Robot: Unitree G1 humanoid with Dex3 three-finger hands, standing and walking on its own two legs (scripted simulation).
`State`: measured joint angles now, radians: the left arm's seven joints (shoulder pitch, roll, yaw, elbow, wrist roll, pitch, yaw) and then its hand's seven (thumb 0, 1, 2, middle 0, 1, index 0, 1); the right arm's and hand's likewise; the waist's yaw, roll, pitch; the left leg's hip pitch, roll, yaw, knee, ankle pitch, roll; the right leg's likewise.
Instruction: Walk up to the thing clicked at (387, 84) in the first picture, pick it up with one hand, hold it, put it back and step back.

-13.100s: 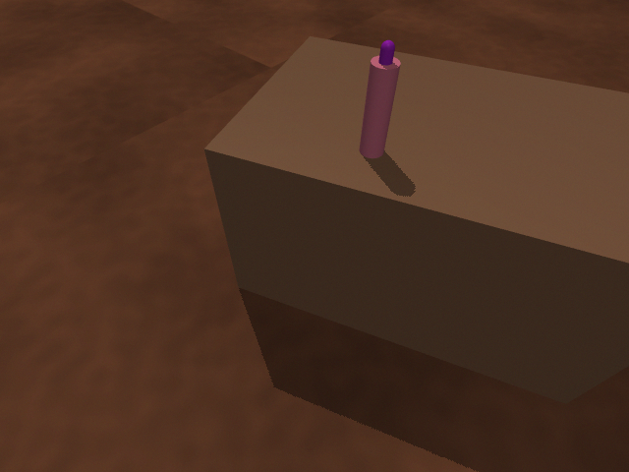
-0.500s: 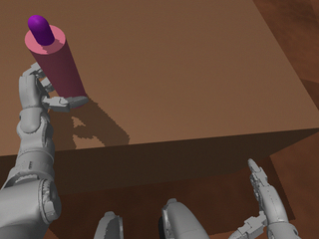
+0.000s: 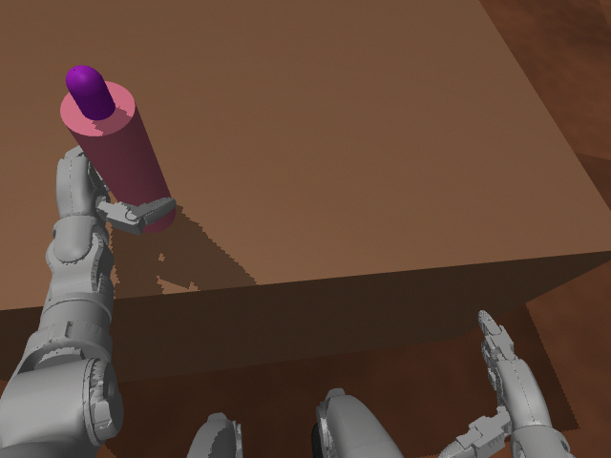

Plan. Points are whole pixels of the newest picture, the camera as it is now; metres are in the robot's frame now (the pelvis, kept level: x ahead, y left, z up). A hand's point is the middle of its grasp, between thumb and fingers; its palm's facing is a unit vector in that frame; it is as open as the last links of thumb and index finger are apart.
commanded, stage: settle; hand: left
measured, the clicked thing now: (127, 163) +0.45 +0.16 +0.10
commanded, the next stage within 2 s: lift in 0.62 s
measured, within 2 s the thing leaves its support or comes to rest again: neither
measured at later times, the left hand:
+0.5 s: hand (118, 167) +0.46 +0.18 +0.08, palm faces +0.08 -1.00 -0.01, open 9.7 cm
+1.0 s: hand (109, 153) +0.46 +0.18 +0.11, palm faces +0.06 -1.00 -0.01, open 9.7 cm
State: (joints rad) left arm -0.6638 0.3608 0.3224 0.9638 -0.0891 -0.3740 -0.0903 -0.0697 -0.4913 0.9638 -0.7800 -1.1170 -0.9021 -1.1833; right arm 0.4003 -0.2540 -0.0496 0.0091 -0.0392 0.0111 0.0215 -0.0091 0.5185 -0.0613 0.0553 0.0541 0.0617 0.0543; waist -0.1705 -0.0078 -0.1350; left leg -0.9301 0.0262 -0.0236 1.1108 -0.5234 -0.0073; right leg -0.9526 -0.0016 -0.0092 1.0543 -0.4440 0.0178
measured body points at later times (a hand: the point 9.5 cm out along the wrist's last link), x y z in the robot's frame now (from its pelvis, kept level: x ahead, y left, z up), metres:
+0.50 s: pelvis +0.00 +0.00 +0.02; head +0.09 +0.02 +0.46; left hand +0.45 +0.23 +0.08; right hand +0.16 -0.26 +0.00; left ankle +0.00 +0.12 -0.66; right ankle +0.03 -0.13 -0.66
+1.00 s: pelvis +0.01 +0.00 +0.03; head +0.08 +0.02 +0.47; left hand +0.45 +0.23 +0.11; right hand +0.16 -0.26 +0.00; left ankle +0.00 +0.12 -0.66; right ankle +0.03 -0.13 -0.66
